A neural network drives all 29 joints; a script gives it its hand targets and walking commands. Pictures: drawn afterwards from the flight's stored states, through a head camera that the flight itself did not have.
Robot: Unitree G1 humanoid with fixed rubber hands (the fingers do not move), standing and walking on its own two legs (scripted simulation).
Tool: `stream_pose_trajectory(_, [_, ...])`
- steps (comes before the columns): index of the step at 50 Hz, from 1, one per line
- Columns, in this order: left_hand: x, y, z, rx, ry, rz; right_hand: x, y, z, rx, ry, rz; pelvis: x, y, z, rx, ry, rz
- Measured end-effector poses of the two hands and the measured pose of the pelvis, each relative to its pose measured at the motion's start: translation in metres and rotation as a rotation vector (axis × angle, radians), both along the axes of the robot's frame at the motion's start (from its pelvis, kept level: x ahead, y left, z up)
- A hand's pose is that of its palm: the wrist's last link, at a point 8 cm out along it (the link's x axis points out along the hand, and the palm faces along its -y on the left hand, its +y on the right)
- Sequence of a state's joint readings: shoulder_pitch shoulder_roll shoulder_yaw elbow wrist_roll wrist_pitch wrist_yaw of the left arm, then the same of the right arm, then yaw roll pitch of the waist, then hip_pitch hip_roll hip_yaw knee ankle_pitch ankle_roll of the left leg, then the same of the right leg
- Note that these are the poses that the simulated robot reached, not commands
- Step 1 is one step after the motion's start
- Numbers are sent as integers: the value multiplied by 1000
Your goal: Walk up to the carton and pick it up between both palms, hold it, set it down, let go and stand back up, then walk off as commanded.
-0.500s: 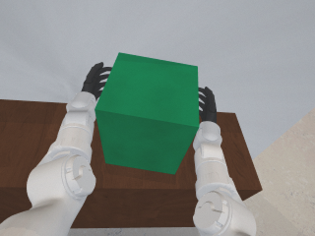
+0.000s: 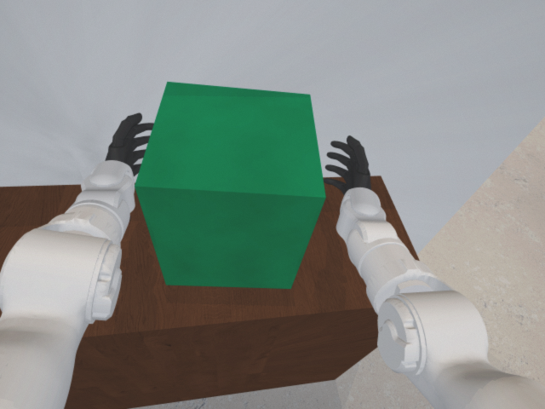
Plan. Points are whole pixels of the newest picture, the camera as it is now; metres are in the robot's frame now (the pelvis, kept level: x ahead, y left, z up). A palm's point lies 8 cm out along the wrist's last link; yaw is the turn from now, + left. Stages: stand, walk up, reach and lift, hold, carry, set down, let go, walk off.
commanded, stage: set down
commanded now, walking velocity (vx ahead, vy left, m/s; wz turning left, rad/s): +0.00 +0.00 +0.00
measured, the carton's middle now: (234, 194) +0.45 +0.00 +0.06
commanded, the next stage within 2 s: none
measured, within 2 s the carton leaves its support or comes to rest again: neither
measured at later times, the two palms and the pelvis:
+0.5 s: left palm (81, 197) +0.42 +0.20 +0.10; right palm (367, 227) +0.36 -0.19 +0.07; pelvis -0.04 +0.00 -0.01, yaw +2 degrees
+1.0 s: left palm (82, 235) +0.38 +0.20 +0.08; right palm (356, 254) +0.32 -0.16 +0.07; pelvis -0.03 +0.00 +0.00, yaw +0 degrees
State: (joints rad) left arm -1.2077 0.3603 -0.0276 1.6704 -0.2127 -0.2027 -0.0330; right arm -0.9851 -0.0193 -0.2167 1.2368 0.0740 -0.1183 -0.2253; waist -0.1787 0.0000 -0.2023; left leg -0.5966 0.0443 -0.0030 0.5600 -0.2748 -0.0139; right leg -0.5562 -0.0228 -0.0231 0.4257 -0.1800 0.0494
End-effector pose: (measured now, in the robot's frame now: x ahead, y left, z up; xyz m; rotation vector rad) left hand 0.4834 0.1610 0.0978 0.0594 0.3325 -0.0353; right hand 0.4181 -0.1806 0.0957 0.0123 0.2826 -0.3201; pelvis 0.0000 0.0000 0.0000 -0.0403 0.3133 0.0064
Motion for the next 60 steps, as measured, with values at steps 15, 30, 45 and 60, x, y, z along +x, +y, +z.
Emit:
stream_pose_trajectory(15, [-42, 39, -3, 49, -35, 52, -36, -12, -16, 19, 15, 7, -22, -1, -1, 8, -22, 27])
stream_pose_trajectory(30, [-67, 36, 1, 30, -58, 33, -65, -7, -15, 5, -5, 15, -39, -4, -5, 16, -66, 28])
stream_pose_trajectory(45, [-94, 34, -18, -13, -27, 7, -89, 11, -22, 40, -9, 16, -37, -3, 1, 15, -185, 2])
stream_pose_trajectory(60, [-134, 69, -21, -30, -40, 3, -121, 32, -24, 86, -53, -12, -28, 5, 9, 0, -320, -8])
